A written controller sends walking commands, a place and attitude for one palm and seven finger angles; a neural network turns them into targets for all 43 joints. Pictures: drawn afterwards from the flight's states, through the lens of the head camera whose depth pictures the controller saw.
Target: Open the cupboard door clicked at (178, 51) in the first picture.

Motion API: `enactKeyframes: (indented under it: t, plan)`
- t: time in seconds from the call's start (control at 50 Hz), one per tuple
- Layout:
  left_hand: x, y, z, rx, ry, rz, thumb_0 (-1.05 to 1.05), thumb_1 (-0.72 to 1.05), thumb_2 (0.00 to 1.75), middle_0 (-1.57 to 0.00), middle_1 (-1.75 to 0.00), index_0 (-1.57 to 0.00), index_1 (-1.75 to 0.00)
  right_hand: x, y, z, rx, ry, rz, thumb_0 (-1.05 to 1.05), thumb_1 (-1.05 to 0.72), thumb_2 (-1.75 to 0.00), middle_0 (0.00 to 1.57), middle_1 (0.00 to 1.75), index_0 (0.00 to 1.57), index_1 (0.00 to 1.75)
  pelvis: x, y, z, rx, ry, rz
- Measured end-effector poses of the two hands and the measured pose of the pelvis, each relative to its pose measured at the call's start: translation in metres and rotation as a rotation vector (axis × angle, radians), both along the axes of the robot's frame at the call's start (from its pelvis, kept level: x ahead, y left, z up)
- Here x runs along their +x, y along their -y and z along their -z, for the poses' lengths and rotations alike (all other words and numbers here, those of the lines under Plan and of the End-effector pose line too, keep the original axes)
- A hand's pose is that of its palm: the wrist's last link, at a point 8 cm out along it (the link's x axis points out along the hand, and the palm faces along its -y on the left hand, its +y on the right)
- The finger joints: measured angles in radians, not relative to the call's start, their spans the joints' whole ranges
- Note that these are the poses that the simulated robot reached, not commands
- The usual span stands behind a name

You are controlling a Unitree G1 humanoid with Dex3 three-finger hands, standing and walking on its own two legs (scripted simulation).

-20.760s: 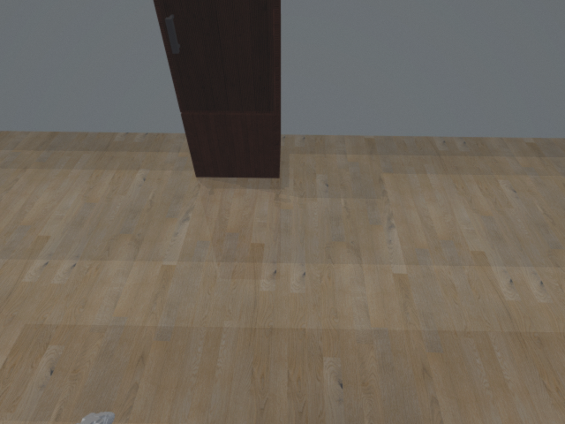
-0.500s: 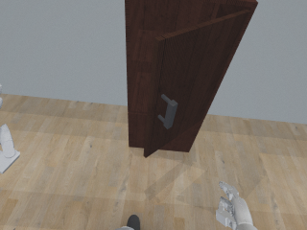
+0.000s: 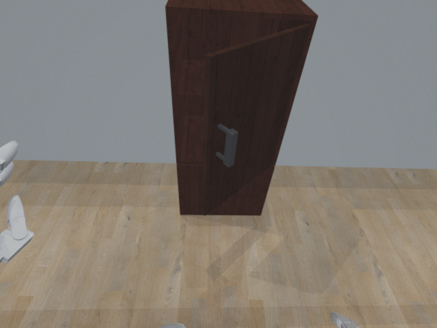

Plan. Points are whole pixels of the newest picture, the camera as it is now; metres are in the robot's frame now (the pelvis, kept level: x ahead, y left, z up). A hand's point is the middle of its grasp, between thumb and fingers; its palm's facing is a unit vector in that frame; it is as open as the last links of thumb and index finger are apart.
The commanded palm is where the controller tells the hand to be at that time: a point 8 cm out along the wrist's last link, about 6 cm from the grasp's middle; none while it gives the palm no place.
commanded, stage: stop stepping back and stand still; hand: left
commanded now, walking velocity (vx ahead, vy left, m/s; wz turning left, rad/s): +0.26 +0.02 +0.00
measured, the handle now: (225, 145) +0.61 +0.02 -0.01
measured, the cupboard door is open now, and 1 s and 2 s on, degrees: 42 42 42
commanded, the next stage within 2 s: let the arm hang, fingers relaxed in 1.50 s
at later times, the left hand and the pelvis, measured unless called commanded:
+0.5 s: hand (19, 243) +0.18 +0.28 +0.16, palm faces +0.47 -0.74 -0.48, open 7.4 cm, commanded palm +0.12 +0.31 +0.18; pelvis +0.00 +0.01 +0.00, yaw +3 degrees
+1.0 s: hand (23, 223) +0.21 +0.30 +0.15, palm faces +0.39 -0.78 -0.49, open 7.4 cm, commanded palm +0.15 +0.34 +0.18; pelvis +0.02 +0.03 +0.01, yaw +2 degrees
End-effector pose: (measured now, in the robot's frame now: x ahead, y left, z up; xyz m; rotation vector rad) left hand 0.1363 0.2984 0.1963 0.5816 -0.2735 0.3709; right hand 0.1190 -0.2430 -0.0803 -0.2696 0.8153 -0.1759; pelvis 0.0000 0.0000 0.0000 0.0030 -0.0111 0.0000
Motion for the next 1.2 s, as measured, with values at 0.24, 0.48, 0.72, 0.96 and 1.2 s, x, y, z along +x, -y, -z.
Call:
enactKeyframes:
  t: [0.24, 0.48, 0.72, 0.96, 1.2]
  plan:
    - [-0.002, -0.021, 0.015, -0.067, 0.059, -0.052, 0.01, 0.89, 0.90, -0.21, -0.30, -0.21, -0.30, -0.006, -0.023, -0.005, 0.009, 0.113, 0.002, 0.02, -0.90, -0.89, 0.20, 0.30, 0.20, 0.30, -0.018, -0.016, 0.006, 0.017, 0.017, -0.046]
    - [-0.006, -0.013, 0.017, -0.019, -0.055, -0.113, 0.01, 0.89, 0.90, -0.21, -0.30, -0.21, -0.30, 0.016, -0.032, 0.020, 0.104, 0.016, -0.067, 0.02, -0.90, -0.89, 0.20, 0.30, 0.20, 0.30, -0.006, -0.007, 0.004, 0.001, 0.008, -0.053]
    - [0.025, -0.026, 0.014, -0.036, -0.035, -0.081, 0.01, 0.89, 0.90, -0.21, -0.30, -0.21, -0.30, 0.066, -0.032, -0.013, 0.028, 0.108, -0.075, 0.02, -0.90, -0.89, 0.20, 0.30, 0.20, 0.30, 0.015, -0.018, -0.003, -0.005, 0.004, -0.044]
    - [0.034, -0.032, 0.024, -0.059, -0.138, -0.052, 0.01, 0.89, 0.90, -0.21, -0.30, -0.21, -0.30, 0.077, -0.051, -0.017, 0.062, 0.120, -0.066, 0.02, -0.90, -0.89, 0.20, 0.30, 0.20, 0.30, 0.021, -0.029, -0.006, -0.013, -0.011, -0.031]
    - [0.021, -0.047, 0.024, -0.080, -0.129, -0.102, 0.01, 0.89, 0.90, -0.21, -0.30, -0.21, -0.30, 0.053, -0.059, -0.009, 0.059, 0.056, -0.068, 0.02, -0.90, -0.89, 0.20, 0.30, 0.20, 0.30, 0.012, -0.038, -0.009, -0.017, -0.011, -0.039]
